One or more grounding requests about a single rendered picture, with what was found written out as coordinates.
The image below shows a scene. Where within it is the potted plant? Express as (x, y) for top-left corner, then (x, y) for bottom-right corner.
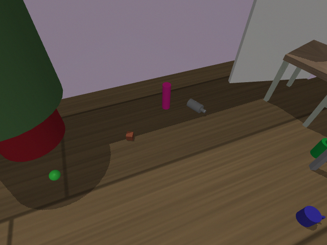
(0, 0), (65, 162)

